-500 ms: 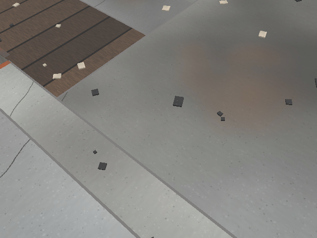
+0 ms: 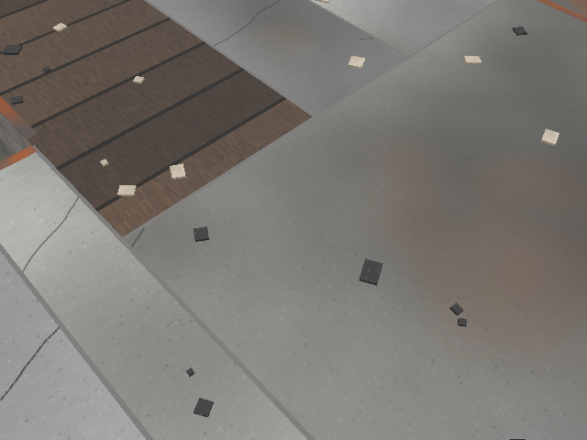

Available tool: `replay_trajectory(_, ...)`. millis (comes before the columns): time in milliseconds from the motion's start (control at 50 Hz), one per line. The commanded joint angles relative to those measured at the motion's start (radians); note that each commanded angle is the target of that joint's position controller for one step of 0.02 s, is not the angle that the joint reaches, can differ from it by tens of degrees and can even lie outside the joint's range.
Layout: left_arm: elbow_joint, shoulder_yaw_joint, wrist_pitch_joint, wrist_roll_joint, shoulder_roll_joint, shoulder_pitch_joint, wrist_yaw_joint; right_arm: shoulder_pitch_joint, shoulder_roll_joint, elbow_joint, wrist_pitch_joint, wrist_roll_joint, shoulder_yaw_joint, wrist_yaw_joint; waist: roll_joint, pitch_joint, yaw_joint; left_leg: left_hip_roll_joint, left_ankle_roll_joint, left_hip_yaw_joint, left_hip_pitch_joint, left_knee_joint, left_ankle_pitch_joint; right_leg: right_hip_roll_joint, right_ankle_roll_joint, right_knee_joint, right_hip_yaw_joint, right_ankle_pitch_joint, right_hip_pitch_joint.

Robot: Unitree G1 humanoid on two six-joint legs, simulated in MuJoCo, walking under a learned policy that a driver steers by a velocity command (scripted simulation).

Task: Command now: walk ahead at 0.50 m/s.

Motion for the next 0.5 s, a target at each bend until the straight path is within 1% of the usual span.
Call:
replay_trajectory(20,-0.066,-0.017,-0.049,0.002,0.025,0.058,-0.011,0.453,-0.251,0.071,0.003,-0.005,-0.07,-0.009,0.256,-0.413,-0.172,0.374,0.273,-0.776,0.915,-0.233,-0.207,0.073,-0.026,0.765,0.126,-0.129,-0.674)
replay_trajectory(40,-0.091,0.007,-0.065,-0.027,0.112,-0.031,-0.016,0.368,-0.194,0.059,-0.001,0.002,-0.051,-0.01,0.196,-0.274,-0.163,0.34,0.217,-0.65,0.805,-0.244,-0.255,0.008,-0.05,0.839,0.158,-0.09,-0.77)
replay_trajectory(60,-0.11,0.008,-0.071,-0.033,0.123,-0.101,-0.013,0.279,-0.158,0.034,-0.001,-0.001,-0.039,-0.011,0.127,-0.176,-0.138,0.305,0.181,-0.514,0.655,-0.262,-0.21,-0.05,-0.064,0.811,0.127,0.004,-0.772)
replay_trajectory(80,-0.114,0.013,-0.066,-0.022,0.118,-0.136,-0.005,0.208,-0.125,0.024,-0.003,-0.01,-0.028,-0.008,0.068,-0.1,-0.107,0.266,0.163,-0.412,0.502,-0.3,-0.14,-0.09,-0.063,0.742,0.108,0.085,-0.729)
replay_trajectory(100,-0.11,0.02,-0.053,-0.012,0.106,-0.123,0.002,0.174,-0.099,0.022,-0.007,-0.02,-0.019,-0.005,0.085,-0.069,-0.069,0.232,0.146,-0.342,0.4,-0.333,-0.089,-0.122,-0.064,0.682,0.115,0.137,-0.662)
replay_trajectory(120,-0.104,0.019,-0.038,-0.009,0.083,-0.099,0.003,0.168,-0.089,0.028,-0.009,-0.023,-0.016,-0.002,0.1,-0.06,-0.049,0.214,0.144,-0.304,0.343,-0.362,-0.068,-0.131,-0.061,0.652,0.115,0.163,-0.609)
replay_trajectory(140,-0.098,0.018,-0.027,-0.007,0.061,-0.085,0.004,0.181,-0.094,0.036,-0.011,-0.02,-0.017,-0.003,0.097,-0.052,-0.04,0.204,0.151,-0.272,0.314,-0.384,-0.039,-0.135,-0.056,0.625,0.109,0.178,-0.591)
replay_trajectory(160,-0.102,0.018,-0.02,-0.005,0.055,-0.093,0.006,0.199,-0.111,0.045,-0.013,-0.018,-0.02,-0.008,0.089,-0.037,-0.035,0.201,0.159,-0.245,0.3,-0.402,-0.007,-0.138,-0.048,0.594,0.103,0.207,-0.603)
replay_trajectory(200,-0.127,0.023,-0.016,0.002,0.065,-0.162,0.008,0.237,-0.14,0.061,-0.015,-0.018,-0.026,-0.021,0.062,-0.008,-0.044,0.204,0.167,-0.215,0.319,-0.424,0.055,-0.142,-0.027,0.494,0.102,0.296,-0.674)
replay_trajectory(240,-0.148,0.024,-0.018,0.008,0.06,-0.228,0.005,0.271,-0.145,0.073,-0.01,-0.015,-0.025,-0.033,0.054,0.004,-0.059,0.196,0.156,-0.182,0.353,-0.429,0.099,-0.137,-0.014,0.383,0.098,0.401,-0.717)
replay_trajectory(280,-0.164,0.019,-0.022,0.006,0.047,-0.287,-0.003,0.295,-0.144,0.081,-0.006,-0.011,-0.023,-0.039,0.062,0.015,-0.074,0.173,0.136,-0.135,0.364,-0.433,0.112,-0.12,-0.01,0.267,0.082,0.497,-0.703)
replay_trajectory(320,-0.183,0.012,-0.025,0.002,0.035,-0.36,-0.011,0.33,-0.149,0.093,-0.003,-0.005,-0.022,-0.042,0.062,0.033,-0.098,0.164,0.125,-0.109,0.379,-0.439,0.095,-0.098,-0.011,0.167,0.059,0.555,-0.68)
replay_trajectory(380,-0.211,0.003,-0.029,-0.004,0.033,-0.446,-0.026,0.387,-0.155,0.121,0.006,0.0,-0.025,-0.044,0.057,0.062,-0.127,0.188,0.125,-0.102,0.463,-0.42,0.089,-0.079,-0.016,0.076,0.047,0.548,-0.692)
replay_trajectory(420,-0.233,-0.002,-0.035,-0.008,0.037,-0.49,-0.038,0.413,-0.16,0.138,0.017,0.003,-0.029,-0.047,0.058,0.078,-0.136,0.219,0.123,-0.107,0.534,-0.385,0.116,-0.072,-0.029,0.035,0.048,0.501,-0.711)
replay_trajectory(460,-0.245,0.0,-0.042,-0.01,0.052,-0.492,-0.05,0.41,-0.171,0.145,0.027,0.006,-0.036,-0.051,0.07,0.073,-0.118,0.246,0.111,-0.113,0.587,-0.338,0.192,-0.06,-0.053,0.005,0.045,0.429,-0.685)
replay_trajectory(480,-0.241,0.005,-0.044,-0.01,0.068,-0.462,-0.052,0.398,-0.178,0.144,0.031,0.007,-0.039,-0.052,0.081,0.053,-0.096,0.25,0.101,-0.11,0.599,-0.303,0.278,-0.044,-0.067,-0.007,0.033,0.393,-0.628)
replay_trajectory(500,-0.227,0.016,-0.047,-0.008,0.092,-0.399,-0.052,0.375,-0.188,0.138,0.034,0.008,-0.043,-0.053,0.098,0.011,-0.057,0.241,0.088,-0.097,0.599,-0.233,0.444,-0.012,-0.084,-0.015,0.006,0.367,-0.52)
